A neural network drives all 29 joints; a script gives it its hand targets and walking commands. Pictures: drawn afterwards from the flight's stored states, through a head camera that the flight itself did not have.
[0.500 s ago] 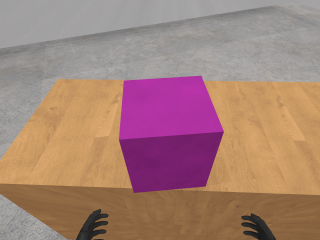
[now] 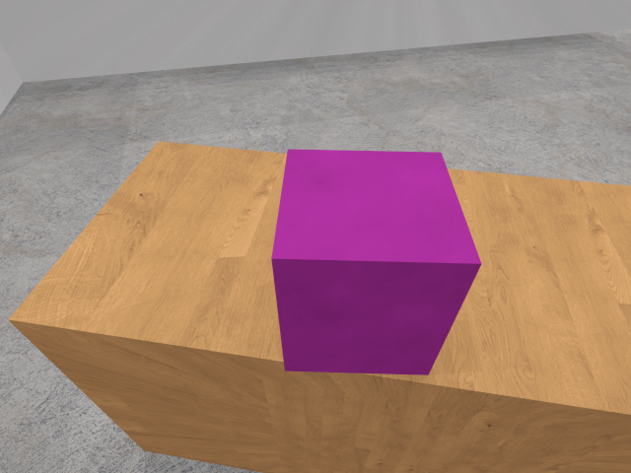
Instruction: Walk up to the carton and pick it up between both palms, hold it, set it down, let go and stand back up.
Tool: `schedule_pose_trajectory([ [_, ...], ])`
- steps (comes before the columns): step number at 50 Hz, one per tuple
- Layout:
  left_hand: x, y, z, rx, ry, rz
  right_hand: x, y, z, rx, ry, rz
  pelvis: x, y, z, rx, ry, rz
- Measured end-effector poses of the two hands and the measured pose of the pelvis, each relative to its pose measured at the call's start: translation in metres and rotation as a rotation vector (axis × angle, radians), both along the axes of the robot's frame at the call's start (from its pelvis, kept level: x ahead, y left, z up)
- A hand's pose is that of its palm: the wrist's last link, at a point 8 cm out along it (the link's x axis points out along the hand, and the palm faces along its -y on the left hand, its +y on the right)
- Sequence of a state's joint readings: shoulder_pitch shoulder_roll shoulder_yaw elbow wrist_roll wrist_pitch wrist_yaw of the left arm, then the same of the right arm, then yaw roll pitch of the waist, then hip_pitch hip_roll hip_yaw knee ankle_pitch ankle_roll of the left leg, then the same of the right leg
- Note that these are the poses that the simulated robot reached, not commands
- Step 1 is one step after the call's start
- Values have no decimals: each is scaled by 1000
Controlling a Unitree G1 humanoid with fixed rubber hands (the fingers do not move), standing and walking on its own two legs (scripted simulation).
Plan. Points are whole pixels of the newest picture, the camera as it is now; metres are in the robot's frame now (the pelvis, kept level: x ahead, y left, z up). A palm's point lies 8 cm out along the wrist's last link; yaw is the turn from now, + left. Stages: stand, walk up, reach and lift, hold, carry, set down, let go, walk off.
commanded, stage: stand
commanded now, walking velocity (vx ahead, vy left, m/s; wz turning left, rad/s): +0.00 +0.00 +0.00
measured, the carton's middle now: (360, 265) +0.40 -0.02 +0.06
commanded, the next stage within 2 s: none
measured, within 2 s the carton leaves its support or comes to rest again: neither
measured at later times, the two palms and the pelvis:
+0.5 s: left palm out of the picture -0.08 +0.20 -0.15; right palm out of the picture -0.04 -0.21 -0.14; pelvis -0.03 -0.01 +0.00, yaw +3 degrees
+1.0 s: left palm out of the picture -0.08 +0.19 -0.15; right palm out of the picture -0.06 -0.21 -0.14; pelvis -0.03 -0.02 +0.00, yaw +3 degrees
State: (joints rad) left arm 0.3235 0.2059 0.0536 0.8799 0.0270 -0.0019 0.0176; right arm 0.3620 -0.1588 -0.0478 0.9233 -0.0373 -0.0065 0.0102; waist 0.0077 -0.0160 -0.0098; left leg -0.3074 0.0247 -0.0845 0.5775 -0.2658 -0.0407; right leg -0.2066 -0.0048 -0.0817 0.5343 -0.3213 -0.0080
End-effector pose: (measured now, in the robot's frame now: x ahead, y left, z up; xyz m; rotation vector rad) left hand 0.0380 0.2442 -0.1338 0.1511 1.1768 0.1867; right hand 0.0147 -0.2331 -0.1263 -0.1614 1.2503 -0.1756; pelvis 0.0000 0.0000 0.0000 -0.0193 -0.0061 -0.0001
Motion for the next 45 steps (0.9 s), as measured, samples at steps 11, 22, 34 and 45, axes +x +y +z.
schedule_pose_trajectory([
  [11,-67,-14,-10,-36,143,85,-25,15,-6,23,71,-6,-11,0,3,-3,-8,25],
  [22,-111,-40,-14,-79,241,120,-52,25,-11,58,141,-13,-23,-6,5,-6,-12,46],
  [34,-118,-49,-19,-98,266,123,-65,19,-9,38,170,-12,-30,-11,4,-4,-13,49],
  [45,-119,-55,-19,-98,268,119,-65,20,-13,53,171,-3,-32,-15,3,-5,-21,47],
])
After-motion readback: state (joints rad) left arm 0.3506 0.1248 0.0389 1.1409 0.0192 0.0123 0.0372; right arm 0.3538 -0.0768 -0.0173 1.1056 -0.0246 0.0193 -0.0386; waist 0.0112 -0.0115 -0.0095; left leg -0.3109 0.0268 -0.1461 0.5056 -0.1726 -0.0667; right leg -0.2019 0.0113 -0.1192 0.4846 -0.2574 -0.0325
